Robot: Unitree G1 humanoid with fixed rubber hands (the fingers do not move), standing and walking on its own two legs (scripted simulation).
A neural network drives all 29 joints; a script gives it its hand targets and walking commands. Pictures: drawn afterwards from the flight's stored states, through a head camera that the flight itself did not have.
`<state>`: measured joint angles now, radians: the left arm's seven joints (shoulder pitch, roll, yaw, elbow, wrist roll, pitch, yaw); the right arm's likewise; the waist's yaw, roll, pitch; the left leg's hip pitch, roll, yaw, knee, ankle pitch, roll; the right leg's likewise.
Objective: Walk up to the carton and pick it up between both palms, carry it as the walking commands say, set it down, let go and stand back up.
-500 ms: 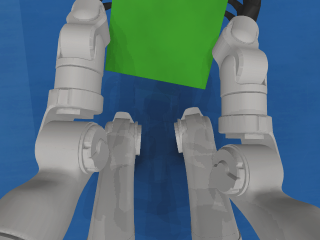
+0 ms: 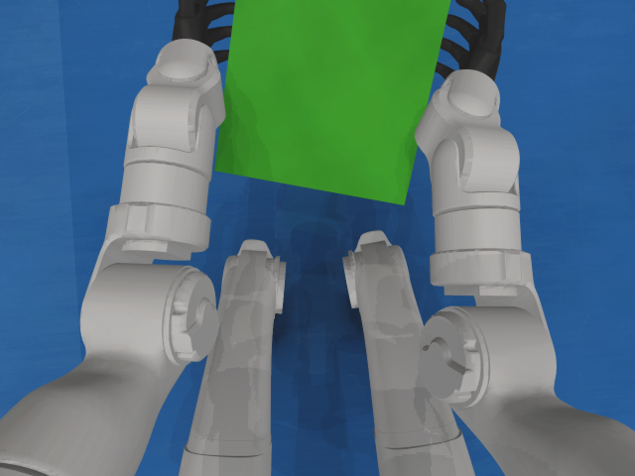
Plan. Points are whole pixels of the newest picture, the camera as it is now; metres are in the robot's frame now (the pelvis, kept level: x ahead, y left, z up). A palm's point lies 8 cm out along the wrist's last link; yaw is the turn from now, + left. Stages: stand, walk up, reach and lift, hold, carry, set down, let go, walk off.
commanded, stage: reach and lift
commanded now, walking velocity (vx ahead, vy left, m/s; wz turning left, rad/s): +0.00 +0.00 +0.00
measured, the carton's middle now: (332, 72) +0.54 -0.04 -0.12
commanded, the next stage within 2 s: none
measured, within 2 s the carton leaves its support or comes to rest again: neither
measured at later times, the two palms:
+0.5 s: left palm (171, 29) +0.51 +0.10 +0.03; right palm (511, 61) +0.47 -0.16 +0.04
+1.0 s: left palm out of the picture +0.49 +0.10 +0.12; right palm (590, 12) +0.45 -0.15 +0.12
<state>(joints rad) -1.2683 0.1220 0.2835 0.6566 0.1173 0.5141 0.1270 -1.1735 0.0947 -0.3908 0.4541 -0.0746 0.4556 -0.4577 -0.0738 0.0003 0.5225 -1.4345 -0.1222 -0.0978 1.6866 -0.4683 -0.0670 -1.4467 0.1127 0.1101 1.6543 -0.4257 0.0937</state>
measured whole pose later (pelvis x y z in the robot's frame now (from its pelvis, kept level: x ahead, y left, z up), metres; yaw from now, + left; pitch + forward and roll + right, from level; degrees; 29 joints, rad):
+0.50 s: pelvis +0.01 +0.00 +0.06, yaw +0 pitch +8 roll +0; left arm -1.15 0.09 0.27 0.64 0.11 0.49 0.13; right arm -1.07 0.12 -0.35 0.44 -0.09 0.45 -0.46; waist -0.08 0.00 0.52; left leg -1.17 -0.12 -0.10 1.46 -0.42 -0.05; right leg -1.18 0.10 0.13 1.43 -0.39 0.09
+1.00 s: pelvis +0.02 +0.00 +0.13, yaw +0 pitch +5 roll +1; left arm -1.02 0.05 0.29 0.73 0.15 0.46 0.12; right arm -0.94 0.14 -0.34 0.54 -0.12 0.43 -0.45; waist -0.08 0.00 0.39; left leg -0.92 -0.11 -0.12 1.16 -0.34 -0.05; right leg -0.93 0.08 0.14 1.15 -0.31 0.07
